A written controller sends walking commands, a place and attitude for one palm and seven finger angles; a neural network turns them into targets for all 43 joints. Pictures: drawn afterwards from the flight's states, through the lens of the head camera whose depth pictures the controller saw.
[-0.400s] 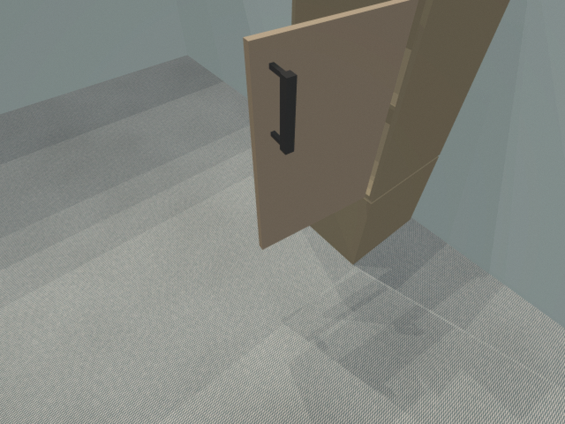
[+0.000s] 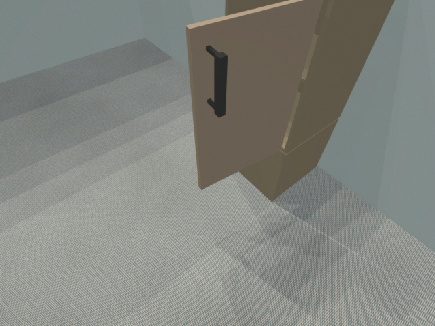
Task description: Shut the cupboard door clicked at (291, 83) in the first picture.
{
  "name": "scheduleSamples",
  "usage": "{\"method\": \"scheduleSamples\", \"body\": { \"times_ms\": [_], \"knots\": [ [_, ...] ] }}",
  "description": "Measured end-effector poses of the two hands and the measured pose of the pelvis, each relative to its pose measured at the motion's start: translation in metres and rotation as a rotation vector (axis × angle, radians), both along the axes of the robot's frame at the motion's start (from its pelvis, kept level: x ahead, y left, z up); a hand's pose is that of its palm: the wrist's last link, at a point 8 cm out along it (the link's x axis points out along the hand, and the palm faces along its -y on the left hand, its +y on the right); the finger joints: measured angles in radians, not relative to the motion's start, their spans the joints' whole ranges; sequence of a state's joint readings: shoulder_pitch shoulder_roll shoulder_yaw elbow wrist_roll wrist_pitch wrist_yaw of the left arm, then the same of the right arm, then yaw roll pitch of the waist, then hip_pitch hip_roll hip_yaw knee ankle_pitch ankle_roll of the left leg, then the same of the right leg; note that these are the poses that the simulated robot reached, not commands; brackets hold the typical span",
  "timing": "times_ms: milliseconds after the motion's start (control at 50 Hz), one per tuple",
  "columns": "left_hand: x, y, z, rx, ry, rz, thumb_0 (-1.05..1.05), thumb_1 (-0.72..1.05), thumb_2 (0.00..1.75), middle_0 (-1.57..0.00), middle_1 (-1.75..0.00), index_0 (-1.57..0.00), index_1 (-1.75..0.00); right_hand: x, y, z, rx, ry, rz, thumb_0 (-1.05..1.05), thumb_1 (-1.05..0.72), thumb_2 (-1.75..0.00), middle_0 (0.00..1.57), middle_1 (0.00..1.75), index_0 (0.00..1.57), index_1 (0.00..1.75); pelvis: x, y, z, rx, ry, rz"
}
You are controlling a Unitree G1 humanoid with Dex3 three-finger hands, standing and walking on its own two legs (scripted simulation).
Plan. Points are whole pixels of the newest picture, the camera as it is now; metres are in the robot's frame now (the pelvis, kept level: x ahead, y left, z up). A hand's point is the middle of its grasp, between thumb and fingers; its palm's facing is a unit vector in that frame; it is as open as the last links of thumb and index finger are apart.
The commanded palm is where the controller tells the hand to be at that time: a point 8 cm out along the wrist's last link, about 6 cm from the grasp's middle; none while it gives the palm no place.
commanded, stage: look at it before walking up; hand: left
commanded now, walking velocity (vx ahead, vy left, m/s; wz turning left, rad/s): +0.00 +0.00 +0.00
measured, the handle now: (215, 82) +0.62 +0.04 +0.11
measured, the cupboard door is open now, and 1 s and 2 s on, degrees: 83 83 83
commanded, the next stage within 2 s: walk to a spot facing it in 0.44 s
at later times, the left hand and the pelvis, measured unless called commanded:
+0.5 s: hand out of the picture +0.06 +0.20 -0.17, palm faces +0.01 -0.97 -0.26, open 7.4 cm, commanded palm none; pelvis +0.01 +0.00 +0.00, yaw +0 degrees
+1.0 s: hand out of the picture +0.08 +0.16 -0.18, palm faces -0.13 -0.96 -0.26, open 7.4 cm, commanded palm none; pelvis -0.01 -0.03 -0.02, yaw -12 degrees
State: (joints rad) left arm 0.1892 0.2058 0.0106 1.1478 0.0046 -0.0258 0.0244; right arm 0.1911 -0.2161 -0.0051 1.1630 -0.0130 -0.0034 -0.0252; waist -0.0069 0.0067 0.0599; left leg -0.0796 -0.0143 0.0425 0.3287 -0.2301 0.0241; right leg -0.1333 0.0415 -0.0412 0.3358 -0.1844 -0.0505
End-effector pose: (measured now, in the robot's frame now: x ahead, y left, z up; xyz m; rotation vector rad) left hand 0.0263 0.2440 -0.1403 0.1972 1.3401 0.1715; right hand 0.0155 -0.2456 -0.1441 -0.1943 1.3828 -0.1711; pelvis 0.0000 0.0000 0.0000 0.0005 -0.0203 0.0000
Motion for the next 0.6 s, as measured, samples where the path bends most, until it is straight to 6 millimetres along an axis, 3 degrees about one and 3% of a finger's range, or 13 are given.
{"method": "scheduleSamples", "body": {
  "times_ms": [600],
  "knots": [
    [0.028, 0.008, 0.005, 0.026, -0.047, -0.017, 0.01, 0.91, 0.9, -0.2, -0.3, -0.2, -0.29, 0.023, -0.012, 0.003, -0.02, -0.039, 0.012, 0.0, -0.9, -0.9, 0.2, 0.3, 0.2, 0.3, 0.008, -0.003, 0.001, 0.002, 0.005, -0.005]
  ]
}}
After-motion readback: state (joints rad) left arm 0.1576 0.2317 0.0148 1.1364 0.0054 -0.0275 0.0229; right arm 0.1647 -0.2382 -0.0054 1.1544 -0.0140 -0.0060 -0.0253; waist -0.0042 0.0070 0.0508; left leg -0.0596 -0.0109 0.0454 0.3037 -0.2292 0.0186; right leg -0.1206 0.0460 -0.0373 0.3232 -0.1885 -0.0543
